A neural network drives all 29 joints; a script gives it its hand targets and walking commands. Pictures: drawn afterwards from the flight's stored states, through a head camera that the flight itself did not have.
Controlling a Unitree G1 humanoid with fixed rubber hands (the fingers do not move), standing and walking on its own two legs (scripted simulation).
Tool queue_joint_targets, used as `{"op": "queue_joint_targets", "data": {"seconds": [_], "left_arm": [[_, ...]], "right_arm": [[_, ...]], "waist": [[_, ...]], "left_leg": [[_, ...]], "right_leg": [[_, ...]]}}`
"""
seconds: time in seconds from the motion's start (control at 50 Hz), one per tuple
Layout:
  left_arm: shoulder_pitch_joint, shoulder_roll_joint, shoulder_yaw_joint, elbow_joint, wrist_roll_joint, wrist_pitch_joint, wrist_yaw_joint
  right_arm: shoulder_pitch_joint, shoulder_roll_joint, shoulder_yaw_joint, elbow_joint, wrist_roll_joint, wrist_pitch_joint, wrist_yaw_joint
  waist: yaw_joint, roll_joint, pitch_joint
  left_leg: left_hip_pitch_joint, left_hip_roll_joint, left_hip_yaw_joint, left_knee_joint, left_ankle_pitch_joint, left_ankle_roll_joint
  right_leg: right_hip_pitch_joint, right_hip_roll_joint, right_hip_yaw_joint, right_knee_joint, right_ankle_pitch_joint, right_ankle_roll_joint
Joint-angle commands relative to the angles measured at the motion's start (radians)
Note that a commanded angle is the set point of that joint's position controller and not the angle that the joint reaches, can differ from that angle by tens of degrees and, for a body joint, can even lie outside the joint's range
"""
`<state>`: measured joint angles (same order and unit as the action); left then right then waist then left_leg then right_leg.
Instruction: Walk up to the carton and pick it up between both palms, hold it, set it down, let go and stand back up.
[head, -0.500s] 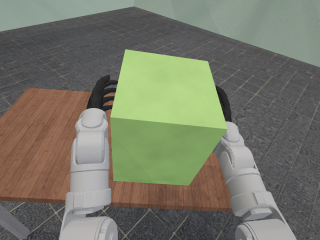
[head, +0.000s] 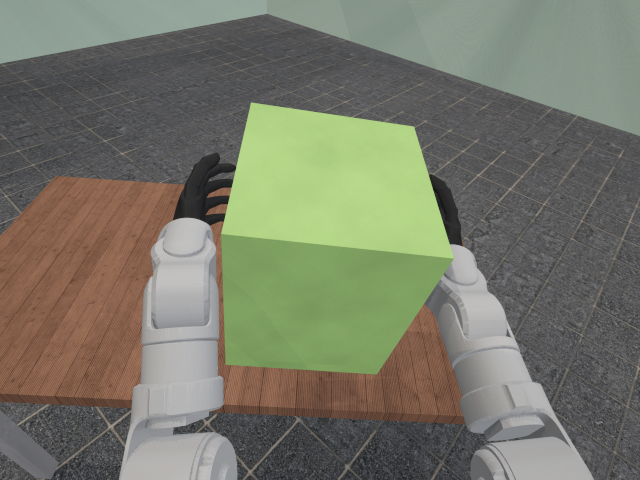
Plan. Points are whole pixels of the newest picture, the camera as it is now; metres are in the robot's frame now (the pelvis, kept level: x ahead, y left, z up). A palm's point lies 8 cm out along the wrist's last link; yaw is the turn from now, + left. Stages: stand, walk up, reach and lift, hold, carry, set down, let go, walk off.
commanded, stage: hold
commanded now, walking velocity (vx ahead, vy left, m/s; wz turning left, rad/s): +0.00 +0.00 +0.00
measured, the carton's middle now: (318, 247) +0.37 +0.00 +0.13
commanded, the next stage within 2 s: none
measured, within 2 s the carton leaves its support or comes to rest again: neither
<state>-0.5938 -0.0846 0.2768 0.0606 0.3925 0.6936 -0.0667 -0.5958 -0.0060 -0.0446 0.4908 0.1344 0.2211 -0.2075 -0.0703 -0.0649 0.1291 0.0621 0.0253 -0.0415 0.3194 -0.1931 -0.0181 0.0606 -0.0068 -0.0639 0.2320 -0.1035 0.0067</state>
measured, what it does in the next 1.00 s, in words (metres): stands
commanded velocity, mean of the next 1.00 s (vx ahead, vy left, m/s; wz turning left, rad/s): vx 0.00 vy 0.00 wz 0.00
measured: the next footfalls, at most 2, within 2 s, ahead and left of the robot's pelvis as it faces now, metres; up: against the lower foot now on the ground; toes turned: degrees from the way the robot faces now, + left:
none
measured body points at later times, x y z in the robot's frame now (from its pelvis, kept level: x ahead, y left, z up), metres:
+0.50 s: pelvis +0.00 +0.00 +0.00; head -0.02 +0.03 +0.45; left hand +0.38 +0.15 +0.18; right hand +0.37 -0.15 +0.16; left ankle +0.01 +0.13 -0.75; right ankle +0.03 -0.12 -0.75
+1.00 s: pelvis +0.00 +0.00 +0.00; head -0.02 +0.03 +0.45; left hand +0.38 +0.15 +0.18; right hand +0.38 -0.15 +0.16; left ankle +0.01 +0.13 -0.75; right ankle +0.03 -0.12 -0.75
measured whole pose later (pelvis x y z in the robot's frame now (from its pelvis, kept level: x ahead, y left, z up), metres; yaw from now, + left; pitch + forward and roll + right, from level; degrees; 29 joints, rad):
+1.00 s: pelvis +0.00 +0.00 +0.00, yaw +0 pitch -10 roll -1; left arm -0.61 -0.07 0.27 0.07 0.38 0.68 -0.06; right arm -0.60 0.00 -0.07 0.49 0.13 0.21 -0.20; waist -0.07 -0.06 0.12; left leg 0.04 0.02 -0.04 0.32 -0.19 -0.02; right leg 0.04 -0.01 -0.07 0.23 -0.10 0.01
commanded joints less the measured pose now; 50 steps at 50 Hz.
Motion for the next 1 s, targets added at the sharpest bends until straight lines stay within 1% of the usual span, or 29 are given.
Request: {"op": "queue_joint_targets", "data": {"seconds": [0.0, 0.06, 0.08, 0.2, 0.22, 0.24, 0.26, 0.32, 0.34, 0.38, 0.42, 0.46, 0.52, 0.56, 0.58, 0.62, 0.64, 0.68, 0.72, 0.74, 0.78, 0.82, 0.84, 0.86, 0.88, 0.9, 0.92, 0.94, 0.98], "left_arm": [[-0.566, -0.516, -0.469, -0.075, -0.146, -0.063, -0.114], [-0.578, -0.539, -0.506, -0.094, -0.162, -0.077, -0.102], [-0.571, -0.537, -0.504, -0.067, -0.164, -0.074, -0.1], [-0.55, -0.497, -0.434, 0.008, -0.121, -0.056, -0.109], [-0.553, -0.504, -0.43, 0.006, -0.119, -0.053, -0.111], [-0.54, -0.51, -0.431, -0.009, -0.12, -0.053, -0.111], [-0.541, -0.505, -0.434, -0.004, -0.127, -0.054, -0.114], [-0.55, -0.51, -0.43, -0.025, -0.126, -0.058, -0.117], [-0.545, -0.509, -0.435, -0.024, -0.131, -0.06, -0.119], [-0.548, -0.515, -0.452, -0.062, -0.14, -0.068, -0.118], [-0.535, -0.501, -0.446, -0.042, -0.136, -0.066, -0.118], [-0.534, -0.524, -0.483, -0.086, -0.154, -0.07, -0.111], [-0.564, -0.5, -0.457, -0.058, -0.137, -0.071, -0.11], [-0.547, -0.51, -0.472, -0.069, -0.142, -0.068, -0.106], [-0.553, -0.512, -0.469, -0.046, -0.139, -0.066, -0.106], [-0.551, -0.5, -0.441, -0.02, -0.125, -0.06, -0.109], [-0.552, -0.497, -0.44, -0.034, -0.124, -0.06, -0.111], [-0.555, -0.509, -0.452, -0.036, -0.131, -0.061, -0.114], [-0.56, -0.519, -0.465, -0.052, -0.142, -0.069, -0.111], [-0.562, -0.525, -0.475, -0.054, -0.148, -0.071, -0.11], [-0.573, -0.525, -0.484, -0.06, -0.153, -0.075, -0.105], [-0.564, -0.51, -0.459, -0.035, -0.143, -0.067, -0.106], [-0.546, -0.502, -0.44, -0.005, -0.131, -0.063, -0.109], [-0.546, -0.502, -0.435, -0.011, -0.121, -0.062, -0.11], [-0.552, -0.51, -0.448, -0.015, -0.131, -0.064, -0.111], [-0.544, -0.513, -0.451, -0.026, -0.132, -0.063, -0.111], [-0.551, -0.509, -0.453, -0.025, -0.138, -0.064, -0.113], [-0.545, -0.514, -0.453, -0.042, -0.136, -0.065, -0.11], [-0.551, -0.51, -0.45, -0.041, -0.134, -0.063, -0.113]], "right_arm": [[-0.758, 0.552, 0.418, -0.331, 0.053, -0.095, 0.09], [-0.781, 0.566, 0.433, -0.366, 0.063, -0.103, 0.088], [-0.783, 0.554, 0.425, -0.366, 0.059, -0.1, 0.087], [-0.73, 0.525, 0.374, -0.249, 0.021, -0.074, 0.098], [-0.735, 0.529, 0.365, -0.236, 0.018, -0.078, 0.101], [-0.738, 0.529, 0.37, -0.261, 0.025, -0.085, 0.102], [-0.735, 0.523, 0.37, -0.26, 0.027, -0.086, 0.099], [-0.754, 0.541, 0.393, -0.279, 0.037, -0.093, 0.092], [-0.75, 0.537, 0.394, -0.282, 0.043, -0.094, 0.089], [-0.749, 0.555, 0.42, -0.313, 0.058, -0.097, 0.085], [-0.75, 0.549, 0.435, -0.322, 0.059, -0.094, 0.081], [-0.74, 0.553, 0.451, -0.349, 0.069, -0.098, 0.08], [-0.736, 0.549, 0.428, -0.3, 0.049, -0.085, 0.085], [-0.726, 0.544, 0.42, -0.305, 0.053, -0.088, 0.092], [-0.722, 0.539, 0.407, -0.286, 0.044, -0.086, 0.094], [-0.722, 0.531, 0.388, -0.258, 0.029, -0.08, 0.095], [-0.727, 0.534, 0.39, -0.27, 0.029, -0.086, 0.095], [-0.74, 0.545, 0.387, -0.283, 0.034, -0.091, 0.093], [-0.76, 0.548, 0.406, -0.315, 0.047, -0.099, 0.088], [-0.765, 0.548, 0.412, -0.328, 0.047, -0.101, 0.087], [-0.763, 0.548, 0.412, -0.319, 0.051, -0.1, 0.088], [-0.75, 0.537, 0.402, -0.295, 0.04, -0.09, 0.091], [-0.737, 0.533, 0.392, -0.277, 0.032, -0.087, 0.09], [-0.745, 0.537, 0.392, -0.276, 0.03, -0.088, 0.094], [-0.741, 0.538, 0.388, -0.277, 0.027, -0.088, 0.093], [-0.735, 0.533, 0.384, -0.277, 0.031, -0.09, 0.093], [-0.738, 0.537, 0.389, -0.287, 0.03, -0.09, 0.091], [-0.745, 0.542, 0.405, -0.307, 0.042, -0.093, 0.093], [-0.73, 0.542, 0.404, -0.278, 0.041, -0.089, 0.091]], "waist": [[-0.004, 0.076, -0.453], [-0.008, 0.082, -0.505], [-0.015, 0.08, -0.494], [-0.009, 0.076, -0.379], [-0.012, 0.082, -0.387], [0.0, 0.081, -0.404], [-0.011, 0.069, -0.41], [-0.007, 0.056, -0.435], [-0.018, 0.061, -0.441], [-0.008, 0.069, -0.469], [-0.01, 0.067, -0.463], [-0.014, 0.074, -0.499], [0.0, 0.068, -0.434], [-0.001, 0.077, -0.432], [-0.012, 0.081, -0.424], [-0.004, 0.065, -0.386], [0.002, 0.064, -0.4], [-0.018, 0.072, -0.414], [-0.01, 0.078, -0.457], [-0.02, 0.077, -0.471], [-0.015, 0.083, -0.474], [-0.008, 0.066, -0.438], [-0.015, 0.066, -0.415], [-0.001, 0.065, -0.411], [-0.018, 0.066, -0.426], [-0.015, 0.073, -0.426], [-0.021, 0.055, -0.434], [0.001, 0.073, -0.451], [-0.013, 0.072, -0.431]], "left_leg": [[-0.024, -0.061, 0.085, -0.021, 0.257, -0.004], [-0.004, -0.063, 0.079, -0.007, 0.296, -0.011], [-0.007, -0.062, 0.077, -0.006, 0.293, -0.015], [-0.047, -0.054, 0.085, -0.052, 0.157, 0.001], [-0.045, -0.053, 0.087, -0.055, 0.162, 0.0], [-0.04, -0.051, 0.088, -0.048, 0.186, -0.001], [-0.039, -0.055, 0.087, -0.043, 0.212, -0.003], [-0.016, -0.061, 0.09, -0.023, 0.271, -0.002], [-0.015, -0.063, 0.088, -0.017, 0.274, -0.005], [-0.013, -0.066, 0.086, -0.006, 0.312, -0.008], [-0.012, -0.068, 0.087, -0.006, 0.304, -0.007], [0.004, -0.068, 0.081, 0.0, 0.325, -0.013], [-0.023, -0.062, 0.081, -0.021, 0.247, -0.007], [-0.024, -0.059, 0.08, -0.028, 0.241, -0.007], [-0.024, -0.058, 0.081, -0.031, 0.232, -0.008], [-0.042, -0.056, 0.082, -0.046, 0.188, 0.0], [-0.037, -0.056, 0.085, -0.044, 0.194, 0.001], [-0.032, -0.058, 0.087, -0.04, 0.211, 0.0], [-0.018, -0.064, 0.087, -0.021, 0.261, -0.006], [-0.009, -0.064, 0.085, -0.019, 0.271, -0.009], [-0.011, -0.06, 0.08, -0.014, 0.273, -0.012], [-0.031, -0.059, 0.081, -0.026, 0.235, -0.004], [-0.035, -0.061, 0.083, -0.035, 0.211, 0.001], [-0.037, -0.06, 0.086, -0.041, 0.2, -0.001], [-0.03, -0.06, 0.086, -0.04, 0.206, 0.0], [-0.027, -0.057, 0.085, -0.035, 0.224, -0.006], [-0.021, -0.058, 0.085, -0.034, 0.231, -0.003], [-0.016, -0.058, 0.084, -0.026, 0.265, -0.005], [-0.013, -0.062, 0.087, -0.023, 0.268, -0.008]], "right_leg": [[0.183, 0.053, -0.053, 0.023, 0.139, 0.022], [0.18, 0.056, -0.058, 0.028, 0.166, 0.024], [0.167, 0.057, -0.059, 0.023, 0.165, 0.021], [0.137, 0.047, -0.055, 0.007, 0.026, 0.015], [0.142, 0.048, -0.055, 0.006, 0.03, 0.012], [0.156, 0.05, -0.057, 0.01, 0.051, 0.013], [0.161, 0.051, -0.056, 0.012, 0.078, 0.015], [0.189, 0.054, -0.055, 0.018, 0.149, 0.021], [0.191, 0.052, -0.054, 0.02, 0.171, 0.022], [0.208, 0.052, -0.053, 0.03, 0.222, 0.025], [0.213, 0.048, -0.049, 0.028, 0.236, 0.028], [0.207, 0.052, -0.053, 0.033, 0.249, 0.026], [0.173, 0.051, -0.054, 0.022, 0.148, 0.024], [0.166, 0.05, -0.056, 0.018, 0.12, 0.022], [0.155, 0.051, -0.057, 0.014, 0.105, 0.018], [0.147, 0.051, -0.055, 0.006, 0.057, 0.016], [0.159, 0.049, -0.055, 0.014, 0.071, 0.021], [0.164, 0.047, -0.053, 0.014, 0.099, 0.021], [0.177, 0.051, -0.052, 0.02, 0.149, 0.021], [0.178, 0.052, -0.058, 0.02, 0.159, 0.023], [0.172, 0.055, -0.058, 0.022, 0.148, 0.019], [0.166, 0.052, -0.056, 0.014, 0.111, 0.018], [0.158, 0.048, -0.057, 0.011, 0.098, 0.021], [0.162, 0.049, -0.058, 0.008, 0.076, 0.02], [0.161, 0.045, -0.057, 0.011, 0.09, 0.019], [0.16, 0.05, -0.06, 0.014, 0.097, 0.016], [0.162, 0.052, -0.059, 0.015, 0.111, 0.018], [0.18, 0.052, -0.058, 0.02, 0.13, 0.017], [0.177, 0.052, -0.055, 0.018, 0.152, 0.019]]}}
